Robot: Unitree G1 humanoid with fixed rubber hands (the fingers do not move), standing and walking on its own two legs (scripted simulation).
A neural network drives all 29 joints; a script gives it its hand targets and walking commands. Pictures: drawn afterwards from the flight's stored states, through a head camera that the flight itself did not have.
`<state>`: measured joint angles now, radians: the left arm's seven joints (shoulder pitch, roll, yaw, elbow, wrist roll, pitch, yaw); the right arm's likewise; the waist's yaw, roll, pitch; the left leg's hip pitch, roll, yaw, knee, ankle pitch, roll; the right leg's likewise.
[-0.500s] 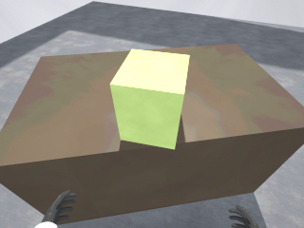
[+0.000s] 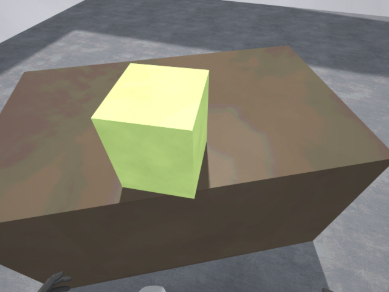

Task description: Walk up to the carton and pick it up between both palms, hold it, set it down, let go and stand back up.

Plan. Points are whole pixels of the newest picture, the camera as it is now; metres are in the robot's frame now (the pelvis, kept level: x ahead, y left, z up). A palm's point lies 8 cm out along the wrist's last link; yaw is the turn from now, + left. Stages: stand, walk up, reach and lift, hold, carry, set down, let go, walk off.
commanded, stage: walk up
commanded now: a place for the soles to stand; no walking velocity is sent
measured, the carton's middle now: (163, 132) +0.47 +0.10 +0.05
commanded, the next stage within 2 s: none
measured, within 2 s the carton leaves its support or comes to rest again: neither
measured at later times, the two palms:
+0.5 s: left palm (47, 284) +0.15 +0.33 -0.09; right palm out of the picture +0.13 -0.27 -0.08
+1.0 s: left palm (53, 277) +0.16 +0.31 -0.07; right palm out of the picture +0.14 -0.29 -0.09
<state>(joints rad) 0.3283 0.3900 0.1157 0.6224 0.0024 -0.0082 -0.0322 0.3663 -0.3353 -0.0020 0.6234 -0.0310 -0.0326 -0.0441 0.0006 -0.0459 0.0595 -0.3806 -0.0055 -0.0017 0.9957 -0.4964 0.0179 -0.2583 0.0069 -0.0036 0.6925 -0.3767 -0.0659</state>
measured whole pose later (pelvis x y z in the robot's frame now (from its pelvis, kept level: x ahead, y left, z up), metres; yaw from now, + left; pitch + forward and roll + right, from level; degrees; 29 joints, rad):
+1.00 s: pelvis +0.04 -0.01 -0.02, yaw +2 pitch -5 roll +0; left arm 0.29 0.41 0.11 0.50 0.00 0.03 -0.02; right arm 0.37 -0.37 0.00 0.55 -0.03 -0.01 -0.06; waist 0.00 -0.01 0.11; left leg -0.32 0.01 -0.02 0.73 -0.34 0.01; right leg -0.30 0.00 -0.07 0.77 -0.38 -0.05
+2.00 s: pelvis +0.05 -0.03 -0.02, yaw +4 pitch -6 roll +0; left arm 0.25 0.44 0.10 0.50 0.00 0.03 -0.02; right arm 0.34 -0.38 0.00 0.56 -0.02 -0.01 -0.05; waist 0.00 -0.04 0.10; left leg -0.31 0.03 -0.04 0.81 -0.43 -0.03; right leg -0.29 0.00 -0.10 0.77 -0.39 -0.05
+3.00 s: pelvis +0.05 -0.08 -0.02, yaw +5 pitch -5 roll +1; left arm 0.25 0.46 0.09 0.50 0.00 0.02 -0.02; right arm 0.32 -0.39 0.00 0.58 -0.02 -0.01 -0.07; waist 0.00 -0.04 0.14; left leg -0.32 0.03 -0.06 0.91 -0.51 -0.04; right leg -0.30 -0.01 -0.10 0.78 -0.41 -0.07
